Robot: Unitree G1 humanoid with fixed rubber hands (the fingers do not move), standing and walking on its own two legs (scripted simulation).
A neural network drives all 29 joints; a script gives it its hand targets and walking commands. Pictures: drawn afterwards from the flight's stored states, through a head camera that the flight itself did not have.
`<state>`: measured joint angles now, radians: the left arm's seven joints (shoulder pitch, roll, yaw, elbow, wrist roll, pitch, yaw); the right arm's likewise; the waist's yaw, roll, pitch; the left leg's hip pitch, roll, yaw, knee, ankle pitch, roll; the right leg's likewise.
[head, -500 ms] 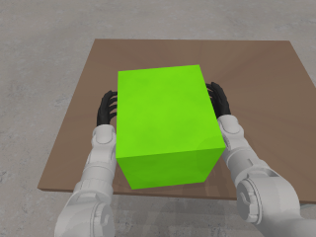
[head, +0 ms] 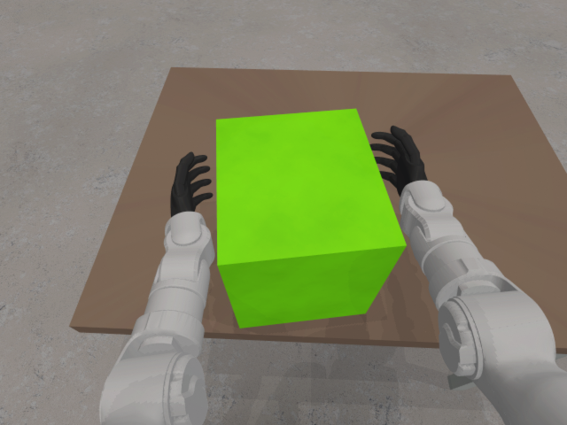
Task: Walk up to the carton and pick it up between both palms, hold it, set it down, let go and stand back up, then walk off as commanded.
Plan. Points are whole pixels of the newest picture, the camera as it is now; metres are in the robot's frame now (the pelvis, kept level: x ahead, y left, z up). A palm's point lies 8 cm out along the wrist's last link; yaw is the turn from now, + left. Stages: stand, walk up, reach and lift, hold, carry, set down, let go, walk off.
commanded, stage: set down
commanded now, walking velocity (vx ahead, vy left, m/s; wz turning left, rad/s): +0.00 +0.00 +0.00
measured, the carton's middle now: (295, 222) +0.41 +0.01 +0.01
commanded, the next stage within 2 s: none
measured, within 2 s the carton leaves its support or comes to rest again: neither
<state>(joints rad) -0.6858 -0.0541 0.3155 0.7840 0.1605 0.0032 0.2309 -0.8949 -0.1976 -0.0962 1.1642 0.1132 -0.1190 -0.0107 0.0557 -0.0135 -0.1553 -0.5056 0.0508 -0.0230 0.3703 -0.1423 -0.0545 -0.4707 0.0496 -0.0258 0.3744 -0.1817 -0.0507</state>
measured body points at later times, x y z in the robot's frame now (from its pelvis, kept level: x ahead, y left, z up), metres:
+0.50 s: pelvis -0.02 +0.00 +0.00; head +0.03 +0.01 +0.45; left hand +0.37 +0.18 +0.06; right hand +0.42 -0.19 +0.07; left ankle +0.00 +0.15 -0.74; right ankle -0.02 -0.09 -0.74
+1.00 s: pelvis -0.03 +0.00 +0.00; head +0.00 +0.01 +0.45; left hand +0.31 +0.19 +0.04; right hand +0.35 -0.23 +0.05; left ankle +0.00 +0.15 -0.74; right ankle -0.02 -0.09 -0.74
